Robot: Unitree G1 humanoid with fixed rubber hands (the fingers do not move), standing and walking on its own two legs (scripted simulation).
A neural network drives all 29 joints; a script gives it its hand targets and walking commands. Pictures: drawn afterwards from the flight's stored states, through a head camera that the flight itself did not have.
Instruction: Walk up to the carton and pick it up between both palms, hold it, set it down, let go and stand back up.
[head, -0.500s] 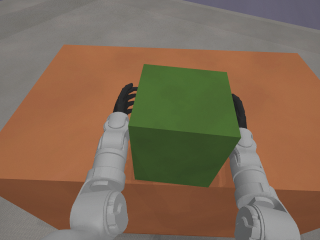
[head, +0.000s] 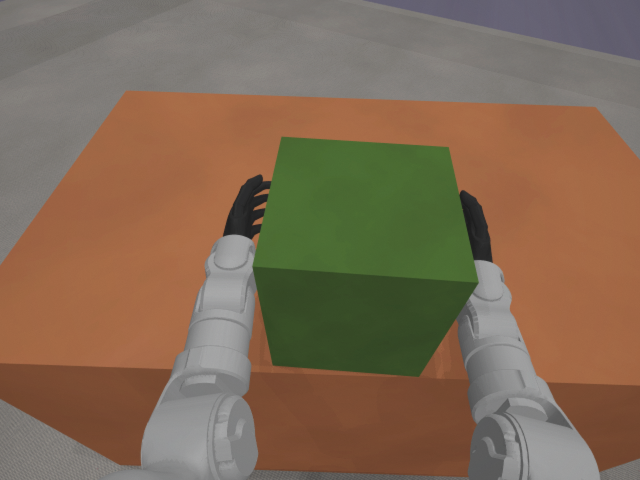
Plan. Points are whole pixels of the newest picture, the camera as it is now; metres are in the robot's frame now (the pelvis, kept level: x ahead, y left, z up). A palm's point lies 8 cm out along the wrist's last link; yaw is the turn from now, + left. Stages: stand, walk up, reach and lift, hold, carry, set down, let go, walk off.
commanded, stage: set down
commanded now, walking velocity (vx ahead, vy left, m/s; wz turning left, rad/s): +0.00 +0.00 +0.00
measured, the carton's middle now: (354, 264) +0.37 -0.03 +0.06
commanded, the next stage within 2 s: none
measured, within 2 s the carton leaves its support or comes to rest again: neither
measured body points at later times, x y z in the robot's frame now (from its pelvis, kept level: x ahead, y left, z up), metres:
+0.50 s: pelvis +0.01 +0.00 +0.00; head +0.03 +0.01 +0.45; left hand +0.42 +0.12 +0.08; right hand +0.38 -0.19 +0.08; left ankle -0.02 +0.12 -0.75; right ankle +0.01 -0.13 -0.75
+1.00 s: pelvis +0.00 +0.00 +0.00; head +0.04 +0.02 +0.45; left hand +0.42 +0.12 +0.06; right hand +0.38 -0.19 +0.06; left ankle -0.02 +0.12 -0.75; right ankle +0.01 -0.13 -0.75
